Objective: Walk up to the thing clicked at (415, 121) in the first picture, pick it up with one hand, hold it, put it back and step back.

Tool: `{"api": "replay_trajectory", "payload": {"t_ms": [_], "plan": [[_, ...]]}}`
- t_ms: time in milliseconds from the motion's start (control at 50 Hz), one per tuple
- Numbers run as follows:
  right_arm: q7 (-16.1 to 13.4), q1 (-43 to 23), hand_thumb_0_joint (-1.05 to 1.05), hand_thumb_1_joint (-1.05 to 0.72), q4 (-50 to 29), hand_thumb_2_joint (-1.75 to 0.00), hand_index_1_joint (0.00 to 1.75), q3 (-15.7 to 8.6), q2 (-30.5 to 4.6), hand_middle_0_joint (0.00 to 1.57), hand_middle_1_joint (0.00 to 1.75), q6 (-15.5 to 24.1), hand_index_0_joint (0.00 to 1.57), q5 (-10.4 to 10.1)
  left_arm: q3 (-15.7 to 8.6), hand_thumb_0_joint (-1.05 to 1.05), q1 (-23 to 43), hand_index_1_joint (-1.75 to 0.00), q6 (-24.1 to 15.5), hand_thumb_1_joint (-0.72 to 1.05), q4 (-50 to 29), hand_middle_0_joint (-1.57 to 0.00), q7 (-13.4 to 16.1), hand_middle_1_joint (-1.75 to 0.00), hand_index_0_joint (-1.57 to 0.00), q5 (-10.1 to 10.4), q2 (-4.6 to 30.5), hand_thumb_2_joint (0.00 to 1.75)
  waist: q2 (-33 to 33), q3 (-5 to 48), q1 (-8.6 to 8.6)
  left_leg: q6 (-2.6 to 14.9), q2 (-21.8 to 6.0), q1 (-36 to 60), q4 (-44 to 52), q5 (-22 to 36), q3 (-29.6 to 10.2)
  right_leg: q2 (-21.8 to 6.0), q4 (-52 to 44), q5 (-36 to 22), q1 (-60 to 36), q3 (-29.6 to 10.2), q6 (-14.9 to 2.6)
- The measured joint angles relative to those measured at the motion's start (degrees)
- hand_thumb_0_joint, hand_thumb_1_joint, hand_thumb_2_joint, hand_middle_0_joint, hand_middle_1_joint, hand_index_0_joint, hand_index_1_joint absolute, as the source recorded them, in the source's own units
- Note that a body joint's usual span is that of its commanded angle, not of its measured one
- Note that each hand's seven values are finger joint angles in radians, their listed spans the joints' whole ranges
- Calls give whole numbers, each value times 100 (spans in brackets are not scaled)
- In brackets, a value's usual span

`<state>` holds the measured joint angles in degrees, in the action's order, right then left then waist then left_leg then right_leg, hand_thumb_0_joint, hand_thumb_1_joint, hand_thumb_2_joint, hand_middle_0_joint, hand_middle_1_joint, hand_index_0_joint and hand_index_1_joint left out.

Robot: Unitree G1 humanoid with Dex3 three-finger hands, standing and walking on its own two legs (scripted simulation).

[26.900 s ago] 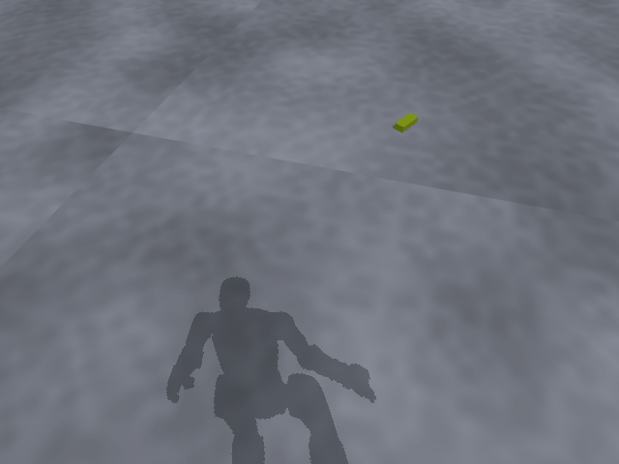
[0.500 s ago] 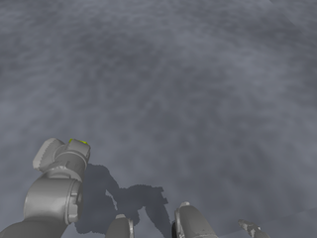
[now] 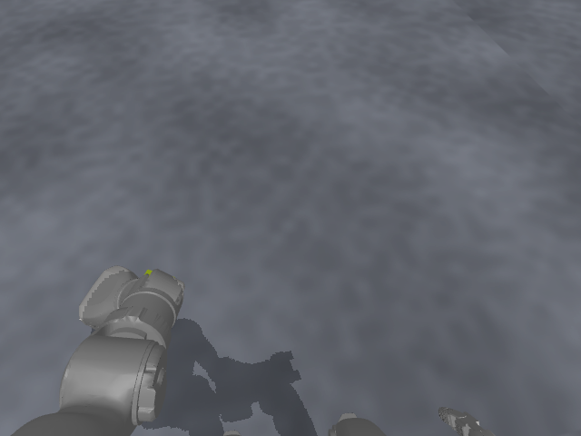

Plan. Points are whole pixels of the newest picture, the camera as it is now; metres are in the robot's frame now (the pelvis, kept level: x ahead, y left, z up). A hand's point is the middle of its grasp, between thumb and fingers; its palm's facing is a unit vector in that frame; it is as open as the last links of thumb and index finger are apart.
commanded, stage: hold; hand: left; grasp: from above
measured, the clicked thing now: (142, 313) +0.34 +0.24 -0.11
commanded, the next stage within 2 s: crouch in 1.76 s
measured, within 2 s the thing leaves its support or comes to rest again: neither
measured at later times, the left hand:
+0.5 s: hand (135, 292) +0.34 +0.23 -0.04, palm faces -0.15 -0.43 -0.89, open 8.8 cm
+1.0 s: hand (140, 294) +0.33 +0.21 -0.01, palm faces -0.14 -0.43 -0.89, open 8.8 cm
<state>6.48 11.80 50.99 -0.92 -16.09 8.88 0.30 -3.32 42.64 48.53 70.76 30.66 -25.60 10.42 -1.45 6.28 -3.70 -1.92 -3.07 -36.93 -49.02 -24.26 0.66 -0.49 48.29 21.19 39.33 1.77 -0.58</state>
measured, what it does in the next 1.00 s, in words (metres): stands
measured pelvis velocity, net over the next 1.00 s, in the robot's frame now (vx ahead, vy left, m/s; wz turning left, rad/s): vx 0.02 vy -0.01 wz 0.01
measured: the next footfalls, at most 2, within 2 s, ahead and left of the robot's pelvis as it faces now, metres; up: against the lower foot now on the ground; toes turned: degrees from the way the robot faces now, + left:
none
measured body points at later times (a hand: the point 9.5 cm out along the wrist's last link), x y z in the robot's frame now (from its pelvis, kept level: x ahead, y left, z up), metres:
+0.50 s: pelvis +0.02 +0.00 +0.01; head +0.06 -0.02 +0.46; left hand +0.35 +0.25 +0.02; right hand +0.12 -0.26 -0.12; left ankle -0.01 +0.14 -0.70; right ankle +0.02 -0.11 -0.70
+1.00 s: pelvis +0.02 -0.01 +0.02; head +0.04 -0.03 +0.47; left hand +0.34 +0.23 +0.04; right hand +0.15 -0.26 -0.11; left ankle -0.01 +0.14 -0.70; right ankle +0.02 -0.11 -0.70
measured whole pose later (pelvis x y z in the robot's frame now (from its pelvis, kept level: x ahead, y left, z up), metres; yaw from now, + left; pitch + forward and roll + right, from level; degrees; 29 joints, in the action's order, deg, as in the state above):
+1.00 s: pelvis +0.02 -0.01 +0.02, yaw +0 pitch +7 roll +1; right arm 7.3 9.2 48.6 -0.7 -16.4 6.1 -0.6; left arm -0.6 40.7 55.3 63.9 30.0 -24.5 7.0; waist -2.6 5.2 -1.7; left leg -2.5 -3.0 -24.4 -38.2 -21.0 0.8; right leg -0.3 39.8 19.3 27.7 1.9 -1.2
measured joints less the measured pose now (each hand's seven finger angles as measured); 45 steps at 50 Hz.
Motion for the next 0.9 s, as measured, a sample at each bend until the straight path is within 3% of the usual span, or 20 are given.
{"api": "replay_trajectory", "payload": {"t_ms": [240, 600, 900], "plan": [[73, 83, 1, -91, -53, -90, 30, -18, 54, 20, 30, -154, 20, 17, 2, 1, 5, -48, 120, 22, -140, -75, 155, -51, -74, 39, -92, 40, -46, -36, 50, 20, 28, 395, 254, -15, 26, -21, -216, 36, -378, -18, 25], [94, -50, 1, -91, -175, -90, 30, -87, -33, 20, 30, -267, 20, -36, 58, 1, -76, -52, 359, 21, -382, -73, 15, -56, -73, 49, -191, 43, -92, -51, 128, -24, 38, 847, 654, 86, 23, -23, -484, 16, -778, -4, -12], [76, -198, 1, -91, -250, -90, 30, 0, -30, 20, 30, -279, 20, -95, 253, 1, -205, -55, 597, 19, -664, -73, -64, -58, -72, 82, -311, 44, -106, -99, 190, -64, 19, 1184, 998, 272, 1, 4, -763, -121, -1095, 26, -60]]}}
